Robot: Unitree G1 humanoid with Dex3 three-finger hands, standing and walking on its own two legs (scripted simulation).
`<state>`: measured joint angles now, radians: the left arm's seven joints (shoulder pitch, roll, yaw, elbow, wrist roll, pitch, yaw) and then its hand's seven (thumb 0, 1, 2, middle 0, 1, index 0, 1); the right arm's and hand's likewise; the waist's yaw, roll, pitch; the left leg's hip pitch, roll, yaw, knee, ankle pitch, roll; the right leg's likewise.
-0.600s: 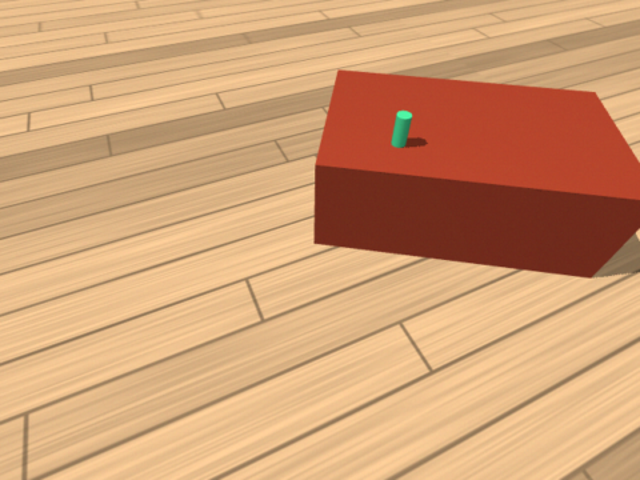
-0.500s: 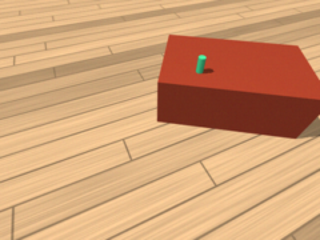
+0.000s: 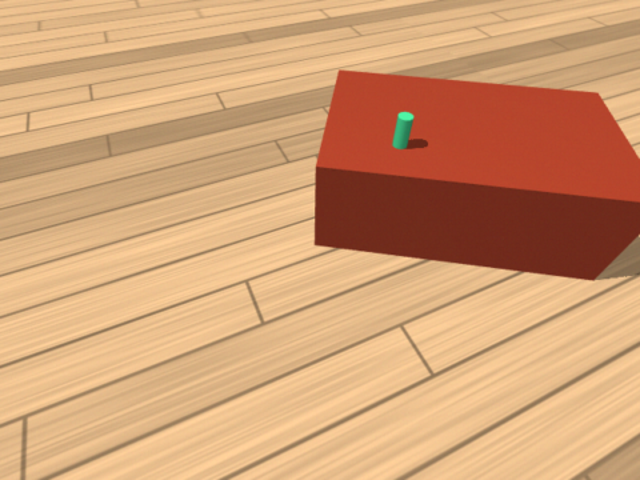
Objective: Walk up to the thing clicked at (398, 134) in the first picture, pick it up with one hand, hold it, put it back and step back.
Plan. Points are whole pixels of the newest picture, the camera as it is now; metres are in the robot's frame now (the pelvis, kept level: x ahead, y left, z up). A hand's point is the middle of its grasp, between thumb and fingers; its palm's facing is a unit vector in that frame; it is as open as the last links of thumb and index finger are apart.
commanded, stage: stand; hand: right
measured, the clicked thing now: (402, 131) +1.20 -0.32 -0.30
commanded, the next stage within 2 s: walk up in 0.52 s
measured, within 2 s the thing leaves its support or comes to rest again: neither
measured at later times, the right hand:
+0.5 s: hand out of the picture +0.08 -0.25 -0.16, palm faces -0.03 +0.94 -0.33, open 7.4 cm
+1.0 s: hand out of the picture +0.14 -0.33 -0.17, palm faces +0.09 +0.94 -0.32, open 7.4 cm
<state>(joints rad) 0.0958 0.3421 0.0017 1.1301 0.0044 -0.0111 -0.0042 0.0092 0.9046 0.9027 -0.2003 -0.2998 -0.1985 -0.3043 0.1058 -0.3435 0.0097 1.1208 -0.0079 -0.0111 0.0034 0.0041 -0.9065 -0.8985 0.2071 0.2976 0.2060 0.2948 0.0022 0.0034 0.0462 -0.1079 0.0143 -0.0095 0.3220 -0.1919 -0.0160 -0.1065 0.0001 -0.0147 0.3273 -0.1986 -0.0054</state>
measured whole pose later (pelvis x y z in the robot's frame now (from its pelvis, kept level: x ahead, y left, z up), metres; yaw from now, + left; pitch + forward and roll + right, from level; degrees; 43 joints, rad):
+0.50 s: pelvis +0.00 +0.00 +0.00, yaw +0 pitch -2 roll +0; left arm 0.10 0.34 0.00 1.13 0.01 -0.01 0.00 0.01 0.90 0.90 -0.20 -0.30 -0.20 -0.30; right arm 0.11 -0.34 0.01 1.12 -0.01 -0.01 0.00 0.00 -0.91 -0.90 0.21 0.30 0.21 0.29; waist 0.00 0.00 0.05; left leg -0.09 0.01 -0.01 0.31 -0.19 -0.02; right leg -0.09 0.00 -0.01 0.31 -0.19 0.00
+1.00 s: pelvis +0.12 -0.05 -0.01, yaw -8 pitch -3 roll +1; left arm 0.32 0.39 0.06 0.95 0.00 -0.08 -0.03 0.01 0.90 0.90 -0.20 -0.30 -0.20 -0.30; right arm 0.24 -0.43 -0.07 0.97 -0.02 0.00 0.06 0.01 -0.91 -0.90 0.21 0.30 0.20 0.29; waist 0.02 0.06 0.06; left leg -0.40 0.03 -0.03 1.04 -0.34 0.03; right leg -0.09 0.03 -0.01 0.42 -0.28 -0.04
